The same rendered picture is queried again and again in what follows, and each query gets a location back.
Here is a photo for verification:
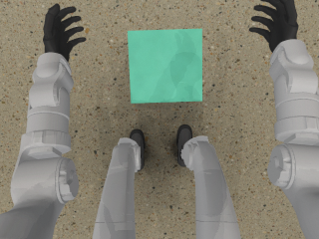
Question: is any right robot foot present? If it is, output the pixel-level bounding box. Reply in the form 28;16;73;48
176;124;192;167

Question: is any robot left upper arm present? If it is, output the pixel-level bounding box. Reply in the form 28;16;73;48
0;156;80;239

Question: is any left robot forearm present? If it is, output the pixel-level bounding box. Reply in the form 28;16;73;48
10;52;74;203

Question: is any robot right upper arm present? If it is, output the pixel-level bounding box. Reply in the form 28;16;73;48
267;142;319;239

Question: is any right robot forearm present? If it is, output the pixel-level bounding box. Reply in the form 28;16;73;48
269;39;319;146

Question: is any left robot hand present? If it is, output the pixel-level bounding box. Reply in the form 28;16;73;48
43;3;87;62

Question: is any carton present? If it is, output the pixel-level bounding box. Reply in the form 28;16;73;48
128;28;202;104

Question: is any right robot hand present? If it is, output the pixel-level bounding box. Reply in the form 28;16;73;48
249;0;299;53

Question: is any left robot shin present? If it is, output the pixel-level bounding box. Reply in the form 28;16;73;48
112;137;139;154

